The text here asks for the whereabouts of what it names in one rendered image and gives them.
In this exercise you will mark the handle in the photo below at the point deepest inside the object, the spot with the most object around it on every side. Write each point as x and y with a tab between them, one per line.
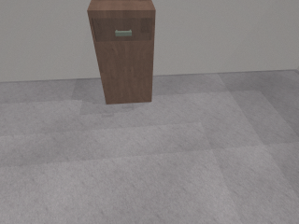
123	33

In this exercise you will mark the drawer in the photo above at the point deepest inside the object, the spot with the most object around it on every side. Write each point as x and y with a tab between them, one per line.
105	29

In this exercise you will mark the cabinet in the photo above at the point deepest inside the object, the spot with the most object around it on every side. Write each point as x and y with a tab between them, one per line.
125	67

